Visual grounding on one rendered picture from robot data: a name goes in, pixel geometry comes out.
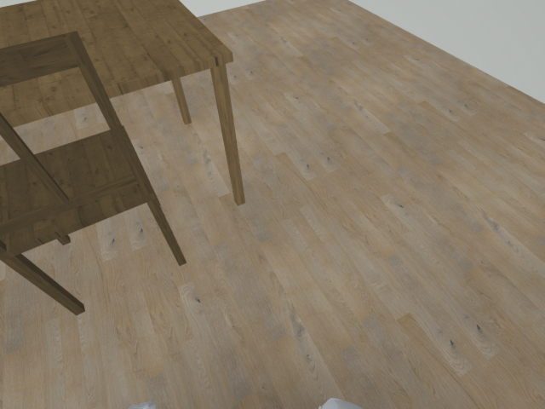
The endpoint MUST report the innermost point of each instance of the chair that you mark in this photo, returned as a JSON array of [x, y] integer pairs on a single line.
[[46, 196]]

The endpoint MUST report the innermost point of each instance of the table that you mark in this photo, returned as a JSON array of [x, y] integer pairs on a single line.
[[133, 44]]

